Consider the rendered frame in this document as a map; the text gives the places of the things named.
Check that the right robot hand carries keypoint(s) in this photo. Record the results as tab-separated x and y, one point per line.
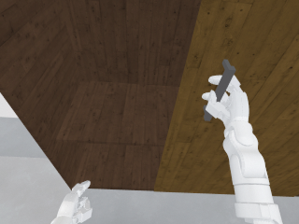
231	108

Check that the left robot hand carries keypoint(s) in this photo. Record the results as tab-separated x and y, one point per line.
72	206

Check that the right robot forearm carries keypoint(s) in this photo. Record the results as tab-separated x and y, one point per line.
254	200

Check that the wardrobe door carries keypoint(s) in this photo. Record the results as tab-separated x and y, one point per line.
260	38

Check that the handle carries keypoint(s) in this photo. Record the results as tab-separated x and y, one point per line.
229	71

